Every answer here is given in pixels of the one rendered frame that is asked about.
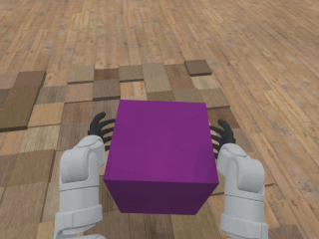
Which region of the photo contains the carton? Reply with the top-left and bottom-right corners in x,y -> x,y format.
103,100 -> 219,215

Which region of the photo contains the right robot forearm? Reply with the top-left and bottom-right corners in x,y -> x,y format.
216,143 -> 268,239

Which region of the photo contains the right robot hand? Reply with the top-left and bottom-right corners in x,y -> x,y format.
209,119 -> 236,159

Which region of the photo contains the left robot hand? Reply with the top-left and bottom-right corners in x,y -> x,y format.
88,112 -> 116,151

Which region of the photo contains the left robot forearm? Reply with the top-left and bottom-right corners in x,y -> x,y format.
53,134 -> 107,239

